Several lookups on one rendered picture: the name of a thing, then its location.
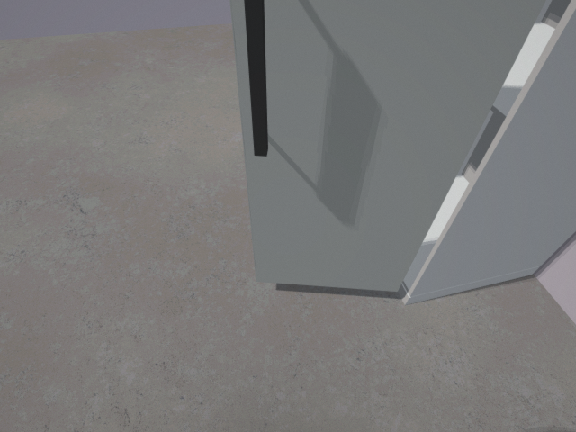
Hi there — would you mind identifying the fridge door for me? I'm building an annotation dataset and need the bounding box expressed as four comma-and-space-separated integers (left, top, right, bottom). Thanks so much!
229, 0, 546, 292

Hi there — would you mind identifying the handle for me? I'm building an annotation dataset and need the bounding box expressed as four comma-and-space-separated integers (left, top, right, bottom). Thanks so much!
244, 0, 268, 157

